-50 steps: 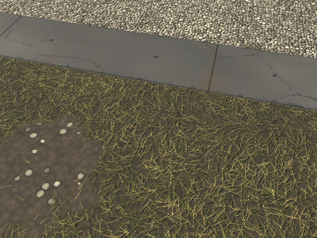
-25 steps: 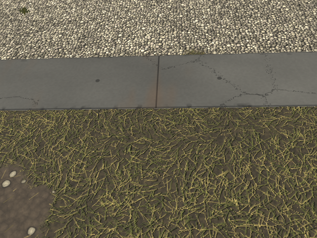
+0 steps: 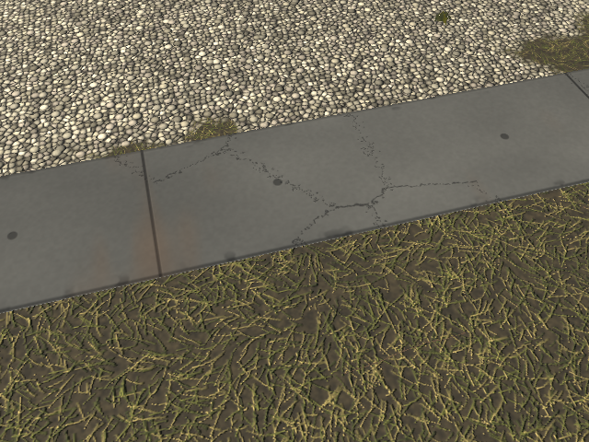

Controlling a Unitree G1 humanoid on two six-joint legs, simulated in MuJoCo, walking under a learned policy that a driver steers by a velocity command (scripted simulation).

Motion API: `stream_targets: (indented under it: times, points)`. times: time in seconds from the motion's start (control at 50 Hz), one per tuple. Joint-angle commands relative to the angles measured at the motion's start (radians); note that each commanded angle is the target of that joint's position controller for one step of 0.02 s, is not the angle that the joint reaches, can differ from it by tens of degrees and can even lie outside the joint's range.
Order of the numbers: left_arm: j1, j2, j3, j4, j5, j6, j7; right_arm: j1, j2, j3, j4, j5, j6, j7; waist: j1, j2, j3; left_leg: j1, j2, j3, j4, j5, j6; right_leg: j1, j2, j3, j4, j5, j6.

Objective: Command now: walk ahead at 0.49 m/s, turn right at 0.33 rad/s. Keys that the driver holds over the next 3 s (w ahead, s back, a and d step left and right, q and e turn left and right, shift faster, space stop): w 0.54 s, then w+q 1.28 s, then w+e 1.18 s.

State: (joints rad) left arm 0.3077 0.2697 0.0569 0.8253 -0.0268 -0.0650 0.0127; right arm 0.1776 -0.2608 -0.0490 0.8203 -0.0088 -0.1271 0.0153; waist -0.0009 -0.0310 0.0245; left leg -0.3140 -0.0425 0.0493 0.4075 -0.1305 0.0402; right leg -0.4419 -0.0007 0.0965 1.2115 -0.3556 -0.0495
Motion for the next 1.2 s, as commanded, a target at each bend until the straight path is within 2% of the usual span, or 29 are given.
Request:
stream_targets:
  times: [0.02,0.1,0.18,0.26,0.3,0.32,0.34,0.36,0.38,0.4,0.42,0.44,0.46,0.48,0.56,0.7,0.82,0.88,0.9,0.92,0.94,0.96,0.98,1.0,1.02,1.04,1.06,1.1,1.2]
  points:
    - [0.044,0.022,0.006,-0.063,0.000,-0.005,-0.005,0.048,-0.077,-0.018,-0.011,0.001,-0.014,0.008,0.012,0.094,-0.046,0.159,0.272,-0.294,-0.254,0.034,0.195,-0.169,-0.103,0.023,-0.039,0.050,0.000]
    - [-0.088,0.016,-0.010,-0.122,0.023,-0.011,-0.010,0.080,-0.137,-0.033,0.017,0.014,-0.012,0.003,-0.002,0.068,-0.010,0.159,0.281,-0.209,-0.302,0.127,0.216,-0.237,-0.140,-0.017,-0.262,0.185,0.021]
    - [-0.221,0.014,-0.022,-0.156,0.015,-0.025,-0.026,0.128,-0.166,-0.033,0.037,0.028,0.008,-0.001,-0.048,0.087,0.008,0.149,0.235,-0.102,-0.281,0.150,0.169,-0.154,-0.103,-0.082,-0.505,0.352,0.029]
    - [-0.313,0.045,-0.016,-0.203,0.004,-0.028,-0.041,0.192,-0.184,-0.033,0.070,0.040,0.027,0.000,-0.067,0.111,0.025,0.241,0.289,-0.122,-0.235,0.104,0.143,-0.131,-0.077,-0.094,-0.617,0.308,0.005]
    - [-0.280,0.069,-0.005,-0.205,0.006,-0.032,-0.047,0.181,-0.198,-0.035,0.075,0.042,0.040,-0.003,-0.027,0.119,0.009,0.274,0.306,-0.121,-0.167,0.174,0.121,-0.051,-0.051,-0.116,-0.672,0.260,-0.025]
    - [-0.196,0.094,0.011,-0.181,0.012,-0.033,-0.045,0.168,-0.196,-0.032,0.074,0.041,0.046,-0.005,0.025,0.113,-0.036,0.265,0.277,-0.089,-0.060,0.314,0.099,0.076,-0.020,-0.142,-0.702,0.254,-0.044]
    - [-0.034,0.145,0.039,-0.133,0.015,-0.032,-0.037,0.172,-0.166,-0.021,0.071,0.033,0.049,-0.009,0.093,0.086,-0.132,0.202,0.223,-0.038,0.143,0.393,0.068,0.293,-0.017,-0.133,-0.707,0.256,-0.074]
    - [0.157,0.241,0.066,-0.103,0.025,-0.025,-0.023,0.176,-0.108,0.005,0.036,0.002,0.044,-0.012,0.153,-0.083,-0.283,-0.010,0.153,0.023,0.506,0.114,0.020,0.579,-0.243,0.136,-0.713,0.277,-0.146]
    - [0.175,0.293,0.070,-0.096,0.029,-0.022,-0.032,0.284,-0.008,0.032,0.029,0.017,0.020,-0.006,0.080,-0.316,-0.370,-0.361,0.000,-0.046,0.793,-0.428,-0.015,0.804,-0.406,0.592,-0.871,0.078,-0.286]
    - [0.151,0.189,0.045,-0.104,0.021,-0.028,-0.037,0.224,-0.129,0.004,0.037,0.040,0.005,-0.002,0.104,-0.170,-0.298,-0.469,0.058,-0.145,0.901,-0.418,0.001,0.743,-0.385,0.595,-0.917,0.013,-0.252]
    - [0.078,0.149,0.030,-0.115,0.017,-0.033,-0.039,0.145,-0.159,-0.007,0.011,0.053,-0.002,0.001,0.084,-0.122,-0.185,-0.502,0.105,-0.131,0.894,-0.314,0.020,0.627,-0.353,0.445,-0.920,0.091,-0.216]
    - [0.003,0.123,0.021,-0.126,0.020,-0.034,-0.043,0.109,-0.144,-0.005,0.008,0.041,0.001,-0.005,0.051,-0.041,-0.135,-0.453,0.148,-0.116,0.850,-0.224,0.015,0.503,-0.307,0.330,-0.937,0.207,-0.197]
    - [-0.043,0.098,0.016,-0.131,0.024,-0.035,-0.048,0.095,-0.132,-0.009,0.006,0.025,0.009,-0.008,0.024,-0.027,-0.093,-0.413,0.174,-0.116,0.792,-0.168,0.009,0.411,-0.267,0.249,-0.968,0.277,-0.188]
    - [-0.062,0.084,0.013,-0.129,0.030,-0.039,-0.049,0.112,-0.117,-0.010,0.009,0.023,0.022,-0.007,-0.004,-0.050,-0.088,-0.353,0.194,-0.123,0.761,-0.130,0.004,0.353,-0.244,0.199,-0.999,0.314,-0.181]
    - [-0.028,0.106,0.024,-0.085,0.030,-0.058,-0.040,0.083,-0.079,-0.009,0.001,0.020,0.055,-0.011,-0.025,-0.024,-0.044,-0.378,0.192,-0.114,0.652,-0.017,-0.024,0.313,-0.221,0.073,-1.064,0.458,-0.195]
    - [0.041,0.129,0.029,-0.020,0.036,-0.051,-0.010,-0.111,-0.053,-0.003,-0.057,0.029,0.052,0.009,0.048,-0.019,0.029,-0.415,0.135,-0.114,0.326,0.266,-0.014,0.378,-0.211,-0.111,-1.110,0.429,-0.128]
    - [0.092,0.138,0.032,0.033,0.025,-0.022,0.001,-0.240,-0.037,0.007,-0.143,0.030,0.046,0.049,0.087,-0.013,0.071,-0.470,0.108,-0.046,0.206,0.155,0.026,0.567,-0.270,-0.188,-1.023,0.563,-0.103]
    - [0.053,0.179,0.041,0.018,0.022,-0.001,0.016,-0.180,-0.070,-0.011,-0.163,0.029,0.049,0.063,0.031,-0.066,-0.004,-0.306,0.030,0.051,0.205,0.002,0.074,0.594,-0.270,-0.237,-0.846,1.023,-0.068]
    - [0.042,0.191,0.044,0.012,0.024,0.008,0.023,-0.080,-0.101,-0.030,-0.146,0.030,0.052,0.061,-0.025,-0.082,-0.066,-0.174,-0.012,0.075,0.202,-0.028,0.097,0.578,-0.258,-0.256,-0.705,1.165,-0.054]
    - [0.026,0.193,0.042,0.003,0.021,0.013,0.028,0.080,-0.155,-0.060,-0.110,0.033,0.054,0.051,-0.111,-0.059,-0.149,0.066,-0.041,0.059,0.136,0.031,0.135,0.480,-0.220,-0.279,-0.490,1.138,-0.022]
    - [0.039,0.169,0.028,-0.028,0.036,0.001,0.031,0.237,-0.252,-0.092,-0.085,0.027,0.064,0.027,-0.161,0.077,-0.260,0.391,0.135,-0.217,0.123,0.068,0.207,0.210,-0.166,-0.282,-0.162,0.766,0.016]
    - [0.130,0.021,-0.018,-0.066,0.048,-0.037,0.006,0.201,-0.311,-0.097,-0.112,0.032,0.059,0.023,-0.050,0.308,-0.379,0.721,0.390,-0.823,-0.012,-0.038,0.429,-0.226,0.078,-0.152,0.215,-0.172,0.085]
    - [0.035,0.123,0.002,-0.080,0.014,-0.083,-0.015,0.236,-0.232,-0.077,-0.104,0.025,0.061,0.020,-0.123,0.195,-0.423,0.742,0.377,-0.857,-0.095,-0.111,0.401,-0.337,0.028,0.044,0.272,-0.171,0.054]
    - [-0.053,0.144,0.006,-0.114,-0.017,-0.099,-0.021,0.199,-0.179,-0.066,-0.108,0.021,0.057,0.015,-0.117,0.144,-0.278,0.630,0.336,-0.683,-0.093,-0.068,0.344,-0.383,-0.022,0.028,0.228,-0.100,0.031]
    - [-0.082,0.129,0.003,-0.122,-0.003,-0.103,-0.015,0.128,-0.154,-0.057,-0.121,0.024,0.053,0.017,-0.064,0.024,-0.169,0.448,0.287,-0.558,-0.106,0.037,0.304,-0.347,-0.067,0.014,0.117,-0.031,0.028]
    - [-0.095,0.139,0.013,-0.119,0.024,-0.095,-0.005,0.068,-0.119,-0.047,-0.139,0.023,0.051,0.015,-0.029,0.004,-0.125,0.322,0.250,-0.476,-0.121,0.130,0.279,-0.281,-0.098,0.004,0.024,0.001,0.037]
    - [-0.078,0.137,0.019,-0.121,0.035,-0.080,-0.004,0.040,-0.109,-0.041,-0.156,0.015,0.052,0.012,0.003,0.019,-0.095,0.226,0.223,-0.438,-0.149,0.182,0.276,-0.220,-0.111,0.003,-0.013,0.020,0.047]
    - [-0.054,0.110,0.017,-0.133,0.044,-0.056,-0.003,0.038,-0.127,-0.048,-0.163,0.018,0.050,0.006,0.029,0.043,-0.075,0.129,0.203,-0.399,-0.180,0.255,0.286,-0.179,-0.115,-0.017,-0.096,0.040,0.076]
    - [-0.222,0.061,-0.001,-0.190,0.047,-0.045,0.000,0.104,-0.171,-0.061,-0.150,0.032,0.059,-0.020,-0.023,0.082,-0.038,0.025,0.113,-0.283,-0.168,0.239,0.217,-0.134,-0.059,-0.054,-0.456,0.332,0.114]
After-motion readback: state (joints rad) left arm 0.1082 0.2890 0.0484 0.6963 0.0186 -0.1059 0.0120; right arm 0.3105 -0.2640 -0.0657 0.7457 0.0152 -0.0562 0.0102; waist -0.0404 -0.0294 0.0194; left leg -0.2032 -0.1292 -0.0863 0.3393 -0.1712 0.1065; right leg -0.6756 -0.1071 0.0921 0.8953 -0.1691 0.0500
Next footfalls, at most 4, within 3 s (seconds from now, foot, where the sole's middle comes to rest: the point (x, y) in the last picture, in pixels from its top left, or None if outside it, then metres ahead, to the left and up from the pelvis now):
0.34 right None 0.34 -0.17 -0.77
0.94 left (283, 360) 0.66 0.06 -0.77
1.40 right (327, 255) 0.97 -0.06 -0.77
1.92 left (191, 235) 1.04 0.32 -0.77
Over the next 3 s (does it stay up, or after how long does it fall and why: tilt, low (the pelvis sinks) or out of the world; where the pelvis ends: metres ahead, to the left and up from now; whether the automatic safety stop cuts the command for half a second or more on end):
stays up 1.45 0.48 -0.08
